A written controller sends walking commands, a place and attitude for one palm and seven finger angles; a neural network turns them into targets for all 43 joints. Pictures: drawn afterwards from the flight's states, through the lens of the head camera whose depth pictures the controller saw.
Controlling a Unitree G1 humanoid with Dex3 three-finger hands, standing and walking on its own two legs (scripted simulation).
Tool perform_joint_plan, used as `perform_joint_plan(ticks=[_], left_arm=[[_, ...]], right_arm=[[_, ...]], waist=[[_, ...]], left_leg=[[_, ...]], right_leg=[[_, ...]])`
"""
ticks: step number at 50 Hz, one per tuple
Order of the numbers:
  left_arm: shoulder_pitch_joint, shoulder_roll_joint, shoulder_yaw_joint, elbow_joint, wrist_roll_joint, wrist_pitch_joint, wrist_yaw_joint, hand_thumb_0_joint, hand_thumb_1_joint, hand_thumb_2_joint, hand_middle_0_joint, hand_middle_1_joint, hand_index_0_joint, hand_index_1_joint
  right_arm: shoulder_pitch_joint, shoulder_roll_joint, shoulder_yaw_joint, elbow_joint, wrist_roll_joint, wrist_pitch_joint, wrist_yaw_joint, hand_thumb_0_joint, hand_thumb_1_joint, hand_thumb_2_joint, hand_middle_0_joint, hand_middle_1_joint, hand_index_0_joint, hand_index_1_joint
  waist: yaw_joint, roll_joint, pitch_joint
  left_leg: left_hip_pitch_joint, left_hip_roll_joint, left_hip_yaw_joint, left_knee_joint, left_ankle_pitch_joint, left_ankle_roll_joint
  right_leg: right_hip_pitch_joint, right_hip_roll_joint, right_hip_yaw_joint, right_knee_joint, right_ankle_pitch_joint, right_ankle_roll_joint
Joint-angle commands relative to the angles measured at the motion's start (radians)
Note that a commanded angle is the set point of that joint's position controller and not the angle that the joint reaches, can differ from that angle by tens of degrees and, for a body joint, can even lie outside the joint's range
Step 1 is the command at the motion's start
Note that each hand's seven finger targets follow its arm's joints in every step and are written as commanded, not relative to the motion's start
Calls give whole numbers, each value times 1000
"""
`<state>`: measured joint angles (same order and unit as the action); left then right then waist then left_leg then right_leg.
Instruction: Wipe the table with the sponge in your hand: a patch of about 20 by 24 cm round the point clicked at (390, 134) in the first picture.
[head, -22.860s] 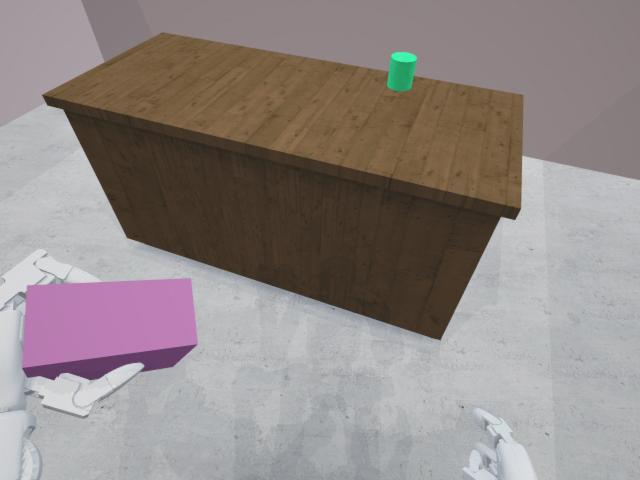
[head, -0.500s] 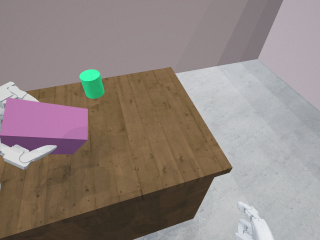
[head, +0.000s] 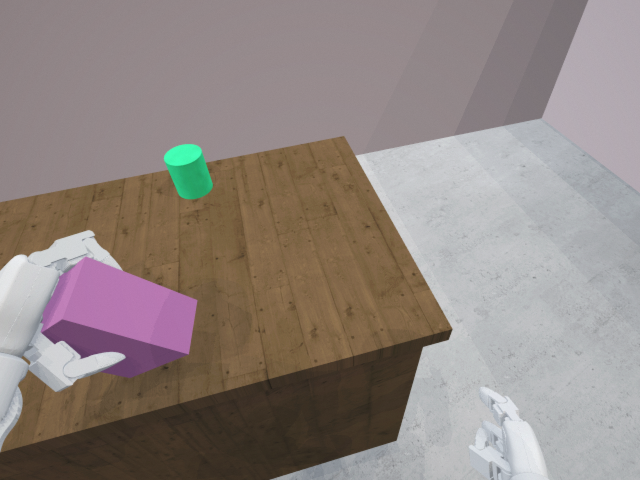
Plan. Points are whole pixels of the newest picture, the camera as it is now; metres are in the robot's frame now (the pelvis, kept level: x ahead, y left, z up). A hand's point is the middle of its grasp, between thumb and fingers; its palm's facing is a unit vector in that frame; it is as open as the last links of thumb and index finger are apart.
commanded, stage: turn the palm down, sponge in hand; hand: left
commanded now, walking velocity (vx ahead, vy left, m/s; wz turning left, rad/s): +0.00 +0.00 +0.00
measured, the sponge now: (129, 330) +0.23 +0.24 +0.12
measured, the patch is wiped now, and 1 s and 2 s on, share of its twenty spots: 0.00 0.00 0.00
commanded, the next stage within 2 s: move the sponge above the wiping area in 1.54 s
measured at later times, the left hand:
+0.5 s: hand (75, 309) +0.23 +0.28 +0.16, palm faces +0.21 -0.33 -0.92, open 10.0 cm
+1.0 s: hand (56, 305) +0.23 +0.31 +0.15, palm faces +0.09 -0.12 -0.99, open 10.0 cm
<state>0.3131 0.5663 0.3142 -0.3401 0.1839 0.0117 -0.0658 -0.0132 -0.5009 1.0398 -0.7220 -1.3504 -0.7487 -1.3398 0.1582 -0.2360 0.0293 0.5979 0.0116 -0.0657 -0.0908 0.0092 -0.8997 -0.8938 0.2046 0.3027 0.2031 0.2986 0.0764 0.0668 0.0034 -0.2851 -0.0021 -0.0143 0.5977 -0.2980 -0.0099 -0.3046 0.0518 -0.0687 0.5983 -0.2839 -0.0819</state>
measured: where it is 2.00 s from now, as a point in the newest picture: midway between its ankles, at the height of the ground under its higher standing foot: outside the picture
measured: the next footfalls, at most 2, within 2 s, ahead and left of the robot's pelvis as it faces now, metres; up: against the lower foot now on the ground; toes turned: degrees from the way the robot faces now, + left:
none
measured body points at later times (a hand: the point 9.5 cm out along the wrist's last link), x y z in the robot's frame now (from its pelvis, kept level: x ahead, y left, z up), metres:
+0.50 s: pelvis +0.01 +0.01 +0.00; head +0.00 -0.04 +0.45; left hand +0.21 +0.29 +0.21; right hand +0.21 -0.23 -0.09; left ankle +0.01 +0.13 -0.73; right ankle +0.02 -0.06 -0.73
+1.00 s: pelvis +0.01 +0.03 +0.01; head +0.00 -0.02 +0.46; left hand +0.23 +0.32 +0.20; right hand +0.25 -0.17 -0.07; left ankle +0.01 +0.13 -0.73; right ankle +0.02 -0.06 -0.73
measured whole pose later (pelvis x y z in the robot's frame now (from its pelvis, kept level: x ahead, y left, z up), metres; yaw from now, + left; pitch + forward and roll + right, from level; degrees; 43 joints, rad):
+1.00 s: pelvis +0.01 +0.03 +0.01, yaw -1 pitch -3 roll +0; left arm 0.19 0.58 0.05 -0.32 0.76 0.31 -0.05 -0.01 -0.50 1.04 -0.72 -1.35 -0.75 -1.34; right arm 0.04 -0.26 0.05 0.63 0.04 0.04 -0.08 0.01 -0.90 -0.89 0.20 0.30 0.20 0.30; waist 0.13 0.11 0.02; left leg -0.16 -0.03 0.01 0.44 -0.23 0.03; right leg -0.18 0.02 -0.03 0.45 -0.22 -0.04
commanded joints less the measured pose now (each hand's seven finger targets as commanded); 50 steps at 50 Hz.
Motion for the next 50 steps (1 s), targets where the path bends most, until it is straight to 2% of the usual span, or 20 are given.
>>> perform_joint_plan(ticks=[1, 4, 10, 12, 16, 17, 18, 21, 22, 23, 24, 28, 30, 32, 33, 37, 38, 45, 47, 50], left_arm=[[-90, 303, 250, -175, -3, -62, 64, 0, 100, 1300, -1200, -1600, -1200, -1600], [-61, 307, 245, -126, 11, -19, 77, 0, 100, 1300, -1200, -1600, -1200, -1600], [-65, 306, 170, -189, 80, 7, 61, 0, 100, 1300, -1200, -1600, -1200, -1600], [-108, 319, 170, -220, 111, -3, 72, 0, 100, 1300, -1200, -1600, -1200, -1600], [-97, 332, 164, -247, 180, -11, 115, 0, 100, 1300, -1200, -1600, -1200, -1600], [-98, 363, 199, -248, 203, 0, 138, 0, 100, 1300, -1200, -1600, -1200, -1600], [-91, 310, 153, -242, 215, 14, 147, 0, 100, 1300, -1200, -1600, -1200, -1600], [-78, 331, 150, -228, 250, 73, 160, 0, 100, 1300, -1200, -1600, -1200, -1600], [-84, 330, 153, -208, 264, 101, 164, 0, 100, 1300, -1200, -1600, -1200, -1600], [-92, 277, 96, -205, 268, 122, 154, 0, 100, 1300, -1200, -1600, -1200, -1600], [-97, 313, 108, -209, 285, 141, 147, 0, 100, 1300, -1200, -1600, -1200, -1600], [-135, 256, 8, -215, 342, 208, 102, 0, 100, 1300, -1200, -1600, -1200, -1600], [-147, 275, -1, -221, 381, 220, 84, 0, 100, 1300, -1200, -1600, -1200, -1600], [-185, 291, 10, -233, 414, 228, 79, 0, 100, 1300, -1200, -1600, -1200, -1600], [-193, 256, -28, -236, 426, 222, 75, 0, 100, 1300, -1200, -1600, -1200, -1600], [-233, 296, 4, -227, 487, 227, 87, 0, 100, 1300, -1200, -1600, -1200, -1600], [-255, 262, -39, -205, 499, 232, 83, 0, 100, 1300, -1200, -1600, -1200, -1600], [-296, 261, -86, -153, 585, 278, 66, 0, 100, 1300, -1200, -1600, -1200, -1600], [-334, 252, -99, -182, 608, 297, 59, 0, 100, 1300, -1200, -1600, -1200, -1600], [-318, 248, -120, -143, 643, 305, 44, 0, 100, 1300, -1200, -1600, -1200, -1600]], right_arm=[[-91, -122, -61, -167, 3, -45, -6, 0, -900, -900, 200, 300, 200, 300], [-85, -132, -70, -170, 15, -32, 0, 0, -900, -900, 200, 300, 200, 300], [-95, -139, -74, -203, 21, -21, -12, 0, -900, -900, 200, 300, 200, 300], [-127, -133, -71, -202, 26, -29, -17, 0, -900, -900, 200, 300, 200, 300], [-102, -137, -81, -200, 15, -28, -27, 0, -900, -900, 200, 300, 200, 300], [-126, -134, -76, -192, 23, -31, -23, 0, -900, -900, 200, 300, 200, 300], [-109, -127, -73, -201, 18, -26, -21, 0, -900, -900, 200, 300, 200, 300], [-112, -138, -70, -196, 27, -9, -24, 0, -900, -900, 200, 300, 200, 300], [-148, -133, -60, -190, 37, -7, -21, 0, -900, -900, 200, 300, 200, 300], [-136, -131, -56, -201, 33, -2, -21, 0, -900, -900, 200, 300, 200, 300], [-132, -138, -56, -196, 34, 3, -22, 0, -900, -900, 200, 300, 200, 300], [-181, -131, -36, -205, 41, 15, -19, 0, -900, -900, 200, 300, 200, 300], [-187, -131, -34, -199, 40, 20, -22, 0, -900, -900, 200, 300, 200, 300], [-233, -126, -23, -192, 45, 20, -18, 0, -900, -900, 200, 300, 200, 300], [-217, -122, -23, -197, 37, 21, -17, 0, -900, -900, 200, 300, 200, 300], [-266, -117, -16, -170, 37, 25, -12, 0, -900, -900, 200, 300, 200, 300], [-249, -117, -14, -171, 30, 30, -12, 0, -900, -900, 200, 300, 200, 300], [-290, -122, -12, -149, 28, 45, 1, 0, -900, -900, 200, 300, 200, 300], [-344, -115, -5, -150, 34, 45, 7, 0, -900, -900, 200, 300, 200, 300], [-318, -118, -9, -143, 25, 54, 14, 0, -900, -900, 200, 300, 200, 300]], waist=[[17, -41, -149], [20, -27, -119], [7, -88, -145], [4, -56, -118], [14, -40, -169], [22, 10, -158], [23, -3, -185], [26, -11, -170], [30, 27, -136], [23, 5, -142], [25, -26, -158], [18, -9, -137], [16, -41, -140], [25, -9, -120], [20, -4, -144], [39, 33, -135], [34, 25, -136], [47, 13, -158], [50, 50, -153], [53, 3, -168]], left_leg=[[-27, 3, 12, -28, 134, 38], [-72, 11, 9, 7, 111, 27], [-86, 0, -1, 40, 92, 41], [-59, -8, -2, 48, 88, 43], [-33, -5, -6, 36, 120, 45], [-17, -12, -8, 27, 127, 42], [-21, -3, -5, 14, 140, 44], [-14, 1, -9, -30, 162, 43], [-3, -3, -9, -42, 161, 40], [-3, 5, -6, -51, 171, 43], [4, 5, -15, -65, 175, 44], [46, 4, -15, -98, 191, 47], [63, 1, -26, -115, 199, 50], [82, -4, -37, -132, 196, 45], [88, 2, -31, -138, 206, 48], [115, -3, -51, -169, 217, 39], [110, 1, -45, -177, 215, 41], [133, -3, -65, -220, 255, 38], [146, -7, -71, -228, 254, 39], [143, -6, -74, -236, 286, 41]], right_leg=[[77, -98, 151, -157, 47, 80], [84, -136, 231, -169, 26, 80], [60, -140, 249, -153, -9, 92], [12, -125, 265, -168, -63, 78], [23, -120, 236, -135, 8, 74], [15, -102, 242, -137, 8, 59], [39, -105, 198, -118, 55, 61], [50, -91, 173, -105, 117, 64], [40, -79, 176, -115, 107, 54], [59, -83, 146, -115, 136, 59], [65, -79, 142, -115, 135, 62], [77, -69, 127, -145, 140, 56], [86, -66, 133, -154, 139, 57], [84, -51, 152, -172, 118, 43], [103, -59, 125, -174, 133, 47], [119, -45, 156, -197, 119, 30], [125, -54, 128, -202, 123, 34], [180, -56, 146, -221, 152, 23], [186, -44, 170, -227, 146, 11], [210, -56, 156, -228, 175, 15]])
